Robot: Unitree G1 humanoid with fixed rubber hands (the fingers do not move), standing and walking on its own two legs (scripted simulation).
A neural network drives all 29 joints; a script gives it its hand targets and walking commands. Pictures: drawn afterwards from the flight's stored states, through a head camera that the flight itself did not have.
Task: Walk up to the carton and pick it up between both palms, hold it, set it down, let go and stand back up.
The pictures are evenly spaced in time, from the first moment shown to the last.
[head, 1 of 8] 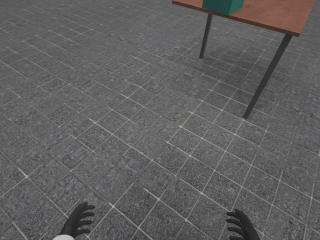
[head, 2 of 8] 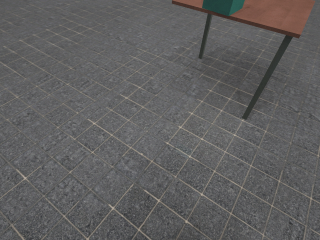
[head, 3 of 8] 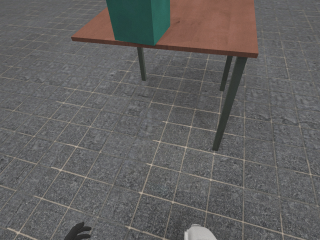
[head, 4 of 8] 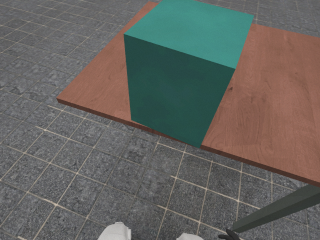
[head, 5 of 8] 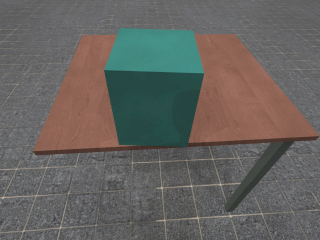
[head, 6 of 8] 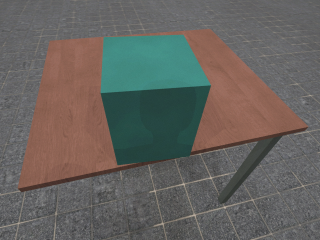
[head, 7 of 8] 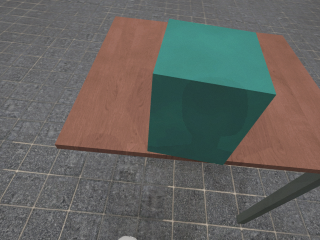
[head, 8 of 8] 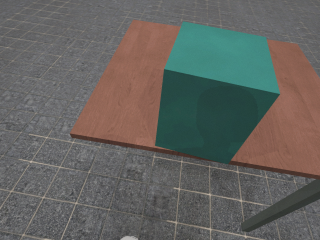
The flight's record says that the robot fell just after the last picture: no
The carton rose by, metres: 0.00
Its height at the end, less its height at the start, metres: +0.00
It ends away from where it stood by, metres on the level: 0.00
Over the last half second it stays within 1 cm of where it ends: yes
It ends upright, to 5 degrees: yes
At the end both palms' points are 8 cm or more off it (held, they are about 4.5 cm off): yes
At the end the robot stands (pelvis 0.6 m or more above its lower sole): yes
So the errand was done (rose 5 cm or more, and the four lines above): no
